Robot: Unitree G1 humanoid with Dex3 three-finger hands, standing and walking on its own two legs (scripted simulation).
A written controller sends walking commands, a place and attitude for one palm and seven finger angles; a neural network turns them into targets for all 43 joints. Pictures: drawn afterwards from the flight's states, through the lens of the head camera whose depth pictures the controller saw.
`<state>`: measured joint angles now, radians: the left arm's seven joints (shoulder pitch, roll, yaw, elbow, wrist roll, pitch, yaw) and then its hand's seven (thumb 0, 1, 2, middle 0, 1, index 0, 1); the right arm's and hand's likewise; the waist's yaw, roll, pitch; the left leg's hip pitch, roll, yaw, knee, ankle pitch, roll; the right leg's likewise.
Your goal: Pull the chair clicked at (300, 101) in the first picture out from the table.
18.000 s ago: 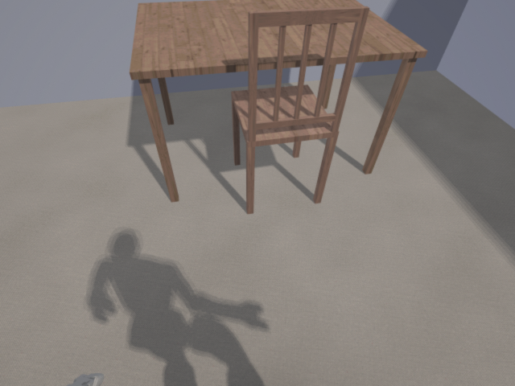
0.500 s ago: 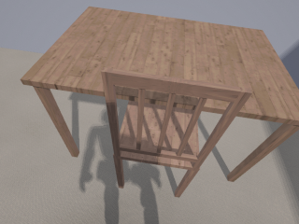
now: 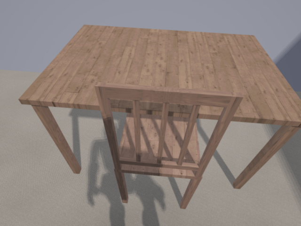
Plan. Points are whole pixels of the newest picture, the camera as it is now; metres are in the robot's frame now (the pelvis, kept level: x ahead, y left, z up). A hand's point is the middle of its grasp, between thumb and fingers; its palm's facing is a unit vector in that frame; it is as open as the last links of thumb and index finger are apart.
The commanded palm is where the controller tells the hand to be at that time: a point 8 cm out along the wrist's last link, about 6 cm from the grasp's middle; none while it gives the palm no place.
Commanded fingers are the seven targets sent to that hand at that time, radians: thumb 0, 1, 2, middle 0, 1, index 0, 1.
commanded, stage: come to a stop and stand still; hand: left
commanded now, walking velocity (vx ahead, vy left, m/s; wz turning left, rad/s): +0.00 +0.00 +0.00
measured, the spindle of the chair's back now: (161, 137) +0.42 -0.02 -0.04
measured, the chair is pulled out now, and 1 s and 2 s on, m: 0.00 0.00 0.00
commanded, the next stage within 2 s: look again from close up in 0.72 s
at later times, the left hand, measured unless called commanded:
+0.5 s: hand out of the picture +0.02 +0.20 -0.17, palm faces +0.02 -0.98 -0.18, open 7.3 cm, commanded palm none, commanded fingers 0.00 0.90 0.90 -0.20 -0.30 -0.20 -0.30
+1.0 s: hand out of the picture -0.01 +0.20 -0.17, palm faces +0.02 -0.98 -0.18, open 7.3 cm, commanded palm none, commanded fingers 0.00 0.90 0.90 -0.20 -0.30 -0.20 -0.30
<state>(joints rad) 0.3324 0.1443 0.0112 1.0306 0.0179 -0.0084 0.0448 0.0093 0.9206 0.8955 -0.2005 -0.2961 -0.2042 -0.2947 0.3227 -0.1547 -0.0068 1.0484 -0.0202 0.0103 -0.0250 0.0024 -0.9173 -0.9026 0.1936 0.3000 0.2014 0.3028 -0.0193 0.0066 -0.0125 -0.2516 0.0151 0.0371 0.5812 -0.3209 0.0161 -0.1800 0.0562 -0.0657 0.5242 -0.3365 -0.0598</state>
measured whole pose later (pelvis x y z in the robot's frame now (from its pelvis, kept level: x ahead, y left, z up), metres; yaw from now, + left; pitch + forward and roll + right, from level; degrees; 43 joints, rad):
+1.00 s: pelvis +0.00 +0.04 +0.01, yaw -1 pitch -2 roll +0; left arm 0.32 0.16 -0.01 1.10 0.01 0.00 0.04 0.00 0.91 0.90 -0.20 -0.30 -0.20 -0.29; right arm 0.27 -0.15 0.02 1.13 -0.01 -0.02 -0.03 0.00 -0.91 -0.90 0.20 0.30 0.20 0.30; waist 0.01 -0.02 0.02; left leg -0.14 -0.06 0.08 0.40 -0.24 0.07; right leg -0.11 -0.01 -0.03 0.42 -0.29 0.00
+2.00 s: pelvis +0.00 +0.03 +0.01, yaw -1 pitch -2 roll +0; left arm 0.33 0.14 -0.01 1.11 0.01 0.00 0.04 0.00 0.91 0.90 -0.20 -0.30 -0.20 -0.29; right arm 0.28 -0.14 0.02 1.15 0.00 -0.02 -0.04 0.00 -0.92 -0.90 0.20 0.30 0.20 0.30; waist 0.01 -0.02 0.02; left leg -0.14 -0.04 0.07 0.39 -0.23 0.06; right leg -0.11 0.00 -0.03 0.41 -0.28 -0.02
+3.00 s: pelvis +0.00 +0.01 +0.01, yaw +0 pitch -1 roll +1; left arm 0.34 0.12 -0.01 1.11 0.01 -0.01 0.04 0.00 0.91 0.90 -0.20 -0.30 -0.20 -0.29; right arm 0.29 -0.13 0.02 1.15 0.00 -0.02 -0.04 0.00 -0.92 -0.90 0.20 0.30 0.20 0.30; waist 0.01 -0.01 0.02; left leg -0.15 -0.03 0.06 0.39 -0.22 0.04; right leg -0.12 0.01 -0.05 0.42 -0.28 -0.04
